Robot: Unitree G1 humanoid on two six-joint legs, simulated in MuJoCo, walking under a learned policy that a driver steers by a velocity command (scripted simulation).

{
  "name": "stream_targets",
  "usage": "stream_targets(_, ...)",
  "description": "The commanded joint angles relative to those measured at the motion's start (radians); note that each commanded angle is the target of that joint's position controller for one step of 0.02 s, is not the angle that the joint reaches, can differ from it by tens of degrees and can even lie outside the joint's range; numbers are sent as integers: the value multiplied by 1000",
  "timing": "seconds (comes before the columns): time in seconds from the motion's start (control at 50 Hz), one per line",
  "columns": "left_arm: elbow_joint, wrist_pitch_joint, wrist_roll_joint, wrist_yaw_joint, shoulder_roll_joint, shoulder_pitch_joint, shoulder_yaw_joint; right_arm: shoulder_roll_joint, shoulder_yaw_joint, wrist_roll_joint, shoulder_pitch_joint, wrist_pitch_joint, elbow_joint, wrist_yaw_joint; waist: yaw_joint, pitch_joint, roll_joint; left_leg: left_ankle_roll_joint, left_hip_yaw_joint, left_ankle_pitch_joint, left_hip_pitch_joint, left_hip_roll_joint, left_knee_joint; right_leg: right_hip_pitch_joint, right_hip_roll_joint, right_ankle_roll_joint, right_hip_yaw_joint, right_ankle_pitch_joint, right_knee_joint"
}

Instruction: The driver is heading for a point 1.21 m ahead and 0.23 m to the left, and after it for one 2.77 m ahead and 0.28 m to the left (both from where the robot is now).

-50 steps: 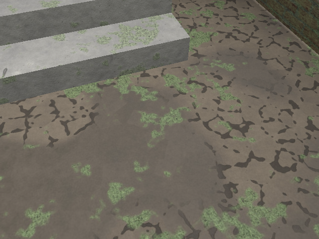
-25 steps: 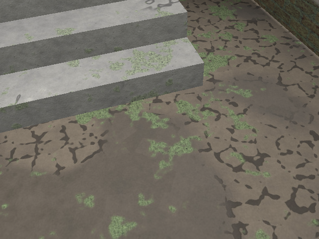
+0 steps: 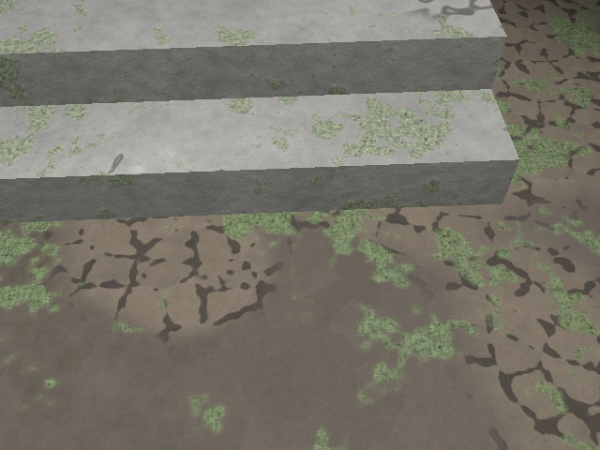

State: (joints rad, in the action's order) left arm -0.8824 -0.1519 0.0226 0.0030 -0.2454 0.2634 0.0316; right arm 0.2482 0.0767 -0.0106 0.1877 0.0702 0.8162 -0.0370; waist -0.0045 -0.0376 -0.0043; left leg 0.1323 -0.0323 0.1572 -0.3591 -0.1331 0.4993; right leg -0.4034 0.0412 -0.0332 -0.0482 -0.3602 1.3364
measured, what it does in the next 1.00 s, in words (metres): walks ahead, turning left: right foot, then left foot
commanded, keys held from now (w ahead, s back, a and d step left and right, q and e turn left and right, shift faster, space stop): w+q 0.52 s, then w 0.48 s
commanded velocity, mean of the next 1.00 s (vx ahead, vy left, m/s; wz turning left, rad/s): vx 0.50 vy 0.00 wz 0.43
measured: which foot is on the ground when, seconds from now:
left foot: down 0.00-0.34, up 0.36-0.84, down 0.86-1.00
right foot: up 0.00-0.32, down 0.34-0.86, up 0.88-1.00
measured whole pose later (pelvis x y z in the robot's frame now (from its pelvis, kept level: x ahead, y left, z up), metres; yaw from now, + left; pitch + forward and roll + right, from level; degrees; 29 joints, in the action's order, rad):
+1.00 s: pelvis +0.49 +0.10 +0.01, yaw +25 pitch +1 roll +0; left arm -0.85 -0.05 -0.02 -0.03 -0.27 0.32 0.04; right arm 0.24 0.03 0.04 0.23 0.06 0.75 -0.02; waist 0.02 -0.04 -0.03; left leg 0.05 -0.05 0.18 -0.32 -0.03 0.47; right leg -0.40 0.06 -0.04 0.03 -0.37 1.11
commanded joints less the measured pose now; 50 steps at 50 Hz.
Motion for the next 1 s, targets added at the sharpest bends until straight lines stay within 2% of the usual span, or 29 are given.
stream_targets(0.02,95,6,-21,5,-118,60,39,80,7,-4,-29,22,-82,8,59,58,-49,197,411,-114,151,281,-303,-218,91,26,-60,58,-97)
stream_targets(0.06,131,23,-42,11,-99,15,37,113,12,-2,2,24,-80,21,59,38,-19,199,336,-227,47,252,-312,-188,90,66,-22,111,-209)
stream_targets(0.1,176,29,-50,19,-86,-88,30,144,21,-1,46,21,-77,38,28,21,19,178,286,-254,-4,213,-303,-185,66,92,7,230,-378)
stream_targets(0.16,219,30,-38,17,-55,-223,15,152,23,-16,118,8,-71,47,-38,29,60,121,267,-146,9,169,-255,-130,5,92,18,409,-655)
stream_targets(0.22,256,23,-17,6,-83,-293,20,157,23,-20,162,0,-67,47,-71,52,95,104,347,-63,87,205,-200,-99,-28,92,0,420,-769)
stream_targets(0.28,272,4,-13,-10,-134,-282,40,154,22,-19,162,-8,-76,54,-45,69,124,82,457,-24,188,250,-105,-53,-39,54,-28,313,-844)
stream_targets(0.32,242,-7,-19,-8,-163,-141,60,125,12,-11,130,-12,-94,55,35,119,141,40,455,-79,170,206,23,146,-31,1,-13,285,-906)
stream_targets(0.34,227,-11,-36,0,-215,11,77,66,-10,0,114,-6,-115,49,103,241,64,0,374,-27,65,149,277,390,117,-68,-141,257,-892)
stream_targets(0.36,200,2,-54,3,-304,137,100,4,-30,-22,248,7,-142,46,66,386,-254,-72,218,335,-283,5,607,756,363,-239,-568,123,-950)
stream_targets(0.38,197,9,-33,-3,-233,145,89,95,-19,-39,271,10,-133,46,69,372,-289,-85,226,420,-458,78,797,770,426,-263,-785,-114,-1014)
stream_targets(0.4,217,16,-28,0,-153,99,69,169,0,-37,179,2,-134,47,95,234,-152,-93,229,323,-503,121,863,654,378,-212,-636,-138,-1031)
stream_targets(0.42,223,25,-30,1,-132,48,59,167,3,-21,112,-6,-148,49,83,148,-65,-101,192,237,-476,157,856,522,328,-173,-474,-20,-1038)
stream_targets(0.44,218,31,-32,-1,-114,8,51,152,5,-9,78,-8,-162,46,60,84,-46,-106,186,182,-444,183,806,411,275,-157,-367,96,-1066)
stream_targets(0.46,212,32,-36,-1,-102,-15,45,135,8,-12,78,-14,-168,41,33,53,-72,-107,179,153,-401,210,764,337,237,-140,-278,160,-1094)
stream_targets(0.5,197,25,-30,-7,-102,-16,49,91,1,-20,92,-28,-173,33,18,38,-104,-112,141,127,-354,224,720,272,204,-142,-165,240,-1143)
stream_targets(0.56,160,15,-28,-13,-139,21,63,64,-7,-8,48,-36,-198,36,19,30,-73,-123,150,68,-381,231,607,277,217,-175,-86,368,-1173)
stream_targets(0.62,132,22,-25,-14,-159,38,68,51,-17,-5,-11,-25,-204,27,30,30,-63,-120,136,-56,-370,226,421,311,207,-171,-10,418,-1183)
stream_targets(0.68,109,36,-9,-10,-181,60,69,40,-28,-4,-123,-8,-225,8,64,2,-64,-114,65,-152,-311,217,241,313,190,-151,50,399,-1184)
stream_targets(0.74,77,52,4,-10,-205,114,72,48,-30,-14,-209,2,-258,-6,86,-26,-79,-96,32,-113,-282,204,140,368,222,-142,44,383,-1174)
stream_targets(0.8,55,71,14,-7,-226,120,74,83,-18,-9,-201,9,-270,-14,48,-13,-108,-49,1,-3,-201,167,60,439,253,-120,47,553,-1094)
stream_targets(0.82,21,78,-68,-16,-178,166,56,75,-25,104,-106,-9,-228,-17,21,13,-114,-30,-60,33,-63,122,13,434,205,-78,130,717,-975)
stream_targets(0.84,10,82,-64,-17,-160,196,50,86,-12,120,53,-5,-172,-10,-37,103,-94,-8,-82,3,174,75,-15,362,157,-54,167,797,-778)
stream_targets(0.86,34,81,-57,-17,-140,182,38,140,4,128,229,2,-137,1,-125,229,-25,23,75,67,438,218,-3,179,119,-32,188,543,-512)
stream_targets(0.88,98,76,-30,-34,-35,254,11,294,36,110,290,-2,-132,16,-90,383,305,157,602,44,733,561,-97,-190,-44,15,188,-164,-150)
stream_targets(0.9,91,81,-44,-23,-148,160,41,281,43,61,296,-9,-134,25,-135,377,182,163,700,-49,678,543,-173,-277,-43,-7,35,-178,-53)
stream_targets(0.92,115,81,-33,-25,-150,80,43,230,26,52,224,-7,-118,29,-95,238,139,135,511,-132,580,492,-156,-316,11,-22,17,-83,-47)
stream_targets(0.94,113,76,-31,-29,-125,58,32,159,5,49,172,-3,-108,24,-58,153,95,107,409,-196,445,441,-182,-280,40,-25,22,-17,-122)
stream_targets(0.98,86,100,-54,-33,-107,101,28,94,-17,38,105,3,-101,20,12,91,110,64,280,-215,271,369,-252,-155,67,-10,30,15,-228)
stream_targets(1.0,75,111,-58,-38,-97,117,27,93,-19,37,102,9,-94,19,23,90,113,69,255,-223,228,359,-278,-113,59,-6,40,25,-241)
Keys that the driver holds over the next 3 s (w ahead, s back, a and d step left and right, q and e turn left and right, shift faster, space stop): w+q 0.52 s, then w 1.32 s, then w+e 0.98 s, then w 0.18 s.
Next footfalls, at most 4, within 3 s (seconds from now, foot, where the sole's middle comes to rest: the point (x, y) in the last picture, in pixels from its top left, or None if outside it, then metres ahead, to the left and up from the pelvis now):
0.34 right None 0.38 -0.13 -0.76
0.86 left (223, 425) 0.53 0.21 -0.76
1.34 right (271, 307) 0.83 0.11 -0.76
1.84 left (176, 272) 0.94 0.37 -0.76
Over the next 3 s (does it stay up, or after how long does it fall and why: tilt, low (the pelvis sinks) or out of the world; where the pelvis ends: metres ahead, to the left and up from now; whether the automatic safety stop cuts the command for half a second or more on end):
stays up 1.45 0.36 0.29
